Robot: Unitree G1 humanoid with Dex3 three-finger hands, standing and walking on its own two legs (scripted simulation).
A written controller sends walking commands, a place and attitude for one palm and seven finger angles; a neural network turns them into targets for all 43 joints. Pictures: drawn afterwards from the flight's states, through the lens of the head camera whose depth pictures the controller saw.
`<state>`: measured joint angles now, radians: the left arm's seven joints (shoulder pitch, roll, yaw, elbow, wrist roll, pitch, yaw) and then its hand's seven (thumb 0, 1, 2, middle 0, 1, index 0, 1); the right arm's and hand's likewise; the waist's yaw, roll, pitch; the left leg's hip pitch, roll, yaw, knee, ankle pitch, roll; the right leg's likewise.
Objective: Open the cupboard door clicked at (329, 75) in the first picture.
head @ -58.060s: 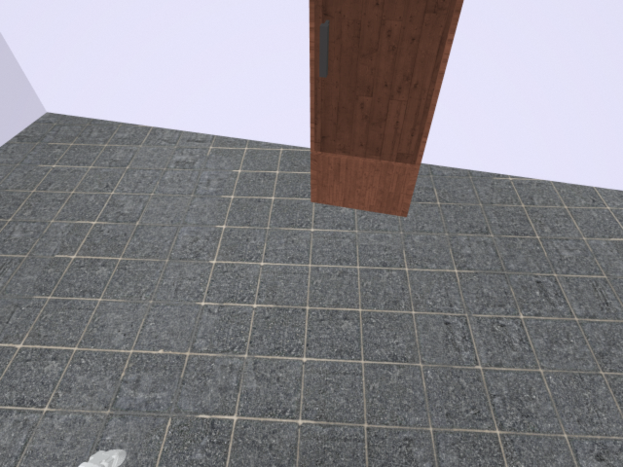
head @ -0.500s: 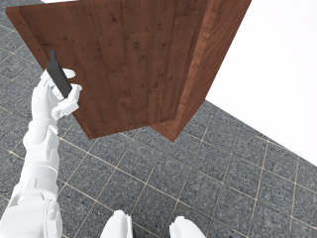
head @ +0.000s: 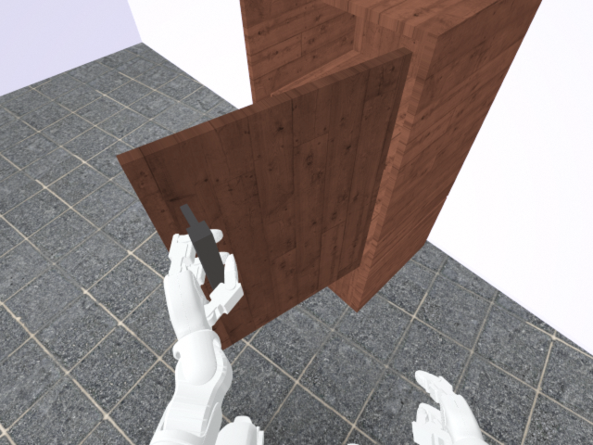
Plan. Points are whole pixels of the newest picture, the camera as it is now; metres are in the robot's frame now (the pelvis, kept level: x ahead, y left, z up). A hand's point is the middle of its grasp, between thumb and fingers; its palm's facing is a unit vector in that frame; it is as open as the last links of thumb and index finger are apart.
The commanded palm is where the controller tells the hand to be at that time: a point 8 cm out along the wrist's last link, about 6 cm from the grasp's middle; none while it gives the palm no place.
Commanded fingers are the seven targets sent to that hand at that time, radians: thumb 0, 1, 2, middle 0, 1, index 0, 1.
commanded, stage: open thumb and fingers to let go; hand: left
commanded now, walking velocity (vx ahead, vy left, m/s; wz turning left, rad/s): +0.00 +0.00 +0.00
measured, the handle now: (205, 253) +0.36 +0.15 +0.05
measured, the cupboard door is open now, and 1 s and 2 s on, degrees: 79 80 83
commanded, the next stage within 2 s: slide the hand sideways off the handle in 0.90 s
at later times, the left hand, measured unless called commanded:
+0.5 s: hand (233, 285) +0.32 +0.10 +0.04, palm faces +0.38 -0.93 +0.00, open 10.6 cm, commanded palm +0.27 +0.15 +0.04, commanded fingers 0.00 -0.50 0.30 -0.30 -1.20 -0.30 -1.20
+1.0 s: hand (233, 289) +0.31 +0.10 +0.04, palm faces +0.33 -0.95 +0.00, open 14.8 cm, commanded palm +0.27 +0.14 +0.04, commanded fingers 0.00 -0.50 0.30 -0.15 -0.30 -0.15 -0.30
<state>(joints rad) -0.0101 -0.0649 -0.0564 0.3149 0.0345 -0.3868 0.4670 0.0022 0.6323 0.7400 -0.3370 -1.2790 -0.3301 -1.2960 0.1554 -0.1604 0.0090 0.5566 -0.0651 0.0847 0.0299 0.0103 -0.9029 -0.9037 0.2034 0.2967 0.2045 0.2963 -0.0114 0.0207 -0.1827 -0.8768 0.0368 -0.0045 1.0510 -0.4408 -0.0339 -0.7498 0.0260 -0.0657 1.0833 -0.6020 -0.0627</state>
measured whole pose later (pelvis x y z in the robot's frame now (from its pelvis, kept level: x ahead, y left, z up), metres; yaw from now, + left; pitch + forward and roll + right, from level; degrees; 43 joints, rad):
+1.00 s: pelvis -0.02 +0.03 -0.01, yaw +0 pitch +15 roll -1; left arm -0.13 -0.09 -0.14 0.44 0.09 -0.42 0.56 -0.01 -0.49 0.30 -0.36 -0.67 -0.36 -0.66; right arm 0.17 -0.17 -0.01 0.63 -0.08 0.03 0.03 0.01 -0.90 -0.90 0.20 0.30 0.20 0.30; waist -0.01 0.04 -0.17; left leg -0.95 0.02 -0.01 1.10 -0.42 0.00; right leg -0.80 0.01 -0.07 1.11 -0.58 -0.03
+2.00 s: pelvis -0.01 +0.01 -0.01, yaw +0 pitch +15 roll -1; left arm 0.30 0.18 0.02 0.07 -0.19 -0.44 -0.14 -0.01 -0.50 0.30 -0.19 -0.31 -0.18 -0.32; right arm 0.21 -0.22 0.00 0.51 0.00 -0.01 -0.03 0.01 -0.90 -0.90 0.20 0.30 0.20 0.30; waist 0.00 0.04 -0.16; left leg -0.94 0.04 -0.01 1.14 -0.46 -0.01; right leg -0.80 0.03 -0.07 1.15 -0.61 -0.05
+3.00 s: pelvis +0.00 +0.05 +0.05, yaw +0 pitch +4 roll -2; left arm 0.57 0.31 0.13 -0.34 -0.09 -0.07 0.08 -0.01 -0.25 0.41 -0.16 -0.30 -0.17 -0.30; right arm 0.25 -0.21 0.06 0.49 0.03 -0.07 -0.12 0.02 -0.90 -0.90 0.20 0.30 0.21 0.30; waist 0.02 0.06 -0.11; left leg -0.53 0.01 0.02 0.79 -0.34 0.03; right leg -0.38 0.01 -0.04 0.74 -0.44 0.00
